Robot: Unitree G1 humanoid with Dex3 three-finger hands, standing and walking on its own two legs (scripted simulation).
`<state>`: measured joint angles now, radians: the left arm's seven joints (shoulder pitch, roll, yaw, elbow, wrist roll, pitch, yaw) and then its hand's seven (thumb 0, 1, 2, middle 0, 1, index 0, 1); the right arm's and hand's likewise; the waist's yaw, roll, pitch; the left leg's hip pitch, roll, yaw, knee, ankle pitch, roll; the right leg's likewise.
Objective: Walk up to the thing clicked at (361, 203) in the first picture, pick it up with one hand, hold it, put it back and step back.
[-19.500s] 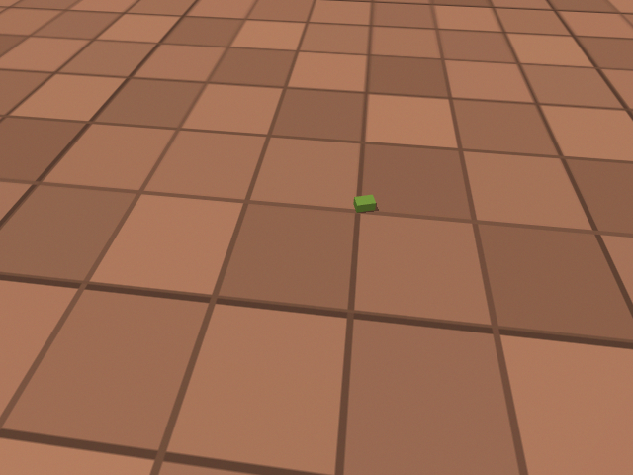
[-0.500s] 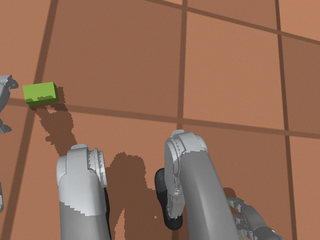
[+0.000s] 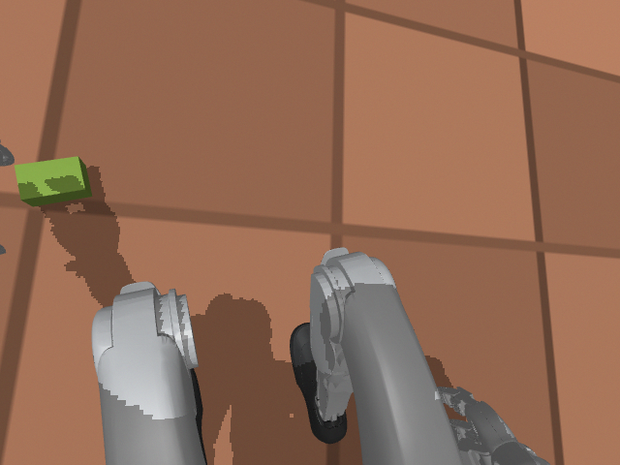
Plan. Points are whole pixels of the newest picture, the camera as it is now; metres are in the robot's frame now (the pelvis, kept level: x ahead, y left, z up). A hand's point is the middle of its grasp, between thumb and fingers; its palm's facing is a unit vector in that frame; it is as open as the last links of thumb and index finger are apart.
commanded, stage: rise first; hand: left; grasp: from above
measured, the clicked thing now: (55, 181) +0.50 +0.30 -0.31
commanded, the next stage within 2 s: approach in 1.44 s
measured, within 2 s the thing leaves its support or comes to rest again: neither
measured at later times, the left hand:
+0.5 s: hand out of the picture +0.44 +0.34 -0.18, palm faces -0.45 -0.09 -0.89, open 12.5 cm
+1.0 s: hand out of the picture +0.46 +0.34 -0.19, palm faces -0.44 -0.09 -0.89, open 12.7 cm
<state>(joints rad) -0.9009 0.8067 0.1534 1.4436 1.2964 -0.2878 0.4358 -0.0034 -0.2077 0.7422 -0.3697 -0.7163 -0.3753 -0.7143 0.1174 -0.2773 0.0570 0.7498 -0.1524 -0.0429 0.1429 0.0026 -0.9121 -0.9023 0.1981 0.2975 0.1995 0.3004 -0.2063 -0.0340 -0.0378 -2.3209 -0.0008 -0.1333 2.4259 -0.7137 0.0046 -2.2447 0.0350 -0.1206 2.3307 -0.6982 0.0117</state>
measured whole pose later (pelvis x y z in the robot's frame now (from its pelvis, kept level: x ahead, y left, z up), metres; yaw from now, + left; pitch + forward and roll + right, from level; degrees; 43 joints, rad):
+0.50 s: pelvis +0.00 +0.00 +0.00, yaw -1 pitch +34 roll -10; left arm -0.97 0.86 0.14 1.49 1.29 -0.27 0.41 0.00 -0.26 0.79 -0.33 -0.77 -0.34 -0.77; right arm 0.13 -0.27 0.10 0.73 -0.15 -0.05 0.15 0.00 -0.91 -0.90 0.20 0.30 0.20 0.30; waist -0.24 -0.04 -0.02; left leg -2.34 0.00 -0.14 2.44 -0.71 0.01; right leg -2.25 0.04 -0.13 2.34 -0.69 0.02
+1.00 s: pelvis +0.00 +0.00 -0.01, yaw -2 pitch +33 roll -11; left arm -1.02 0.92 0.13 1.53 1.30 -0.28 0.41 0.00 -0.28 0.80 -0.31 -0.79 -0.32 -0.79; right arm 0.14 -0.28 0.14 0.71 -0.16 -0.05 0.15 0.00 -0.91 -0.90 0.20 0.30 0.20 0.30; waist -0.28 -0.04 0.01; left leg -2.35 -0.01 -0.16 2.46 -0.70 0.01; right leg -2.26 0.04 -0.14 2.34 -0.68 0.02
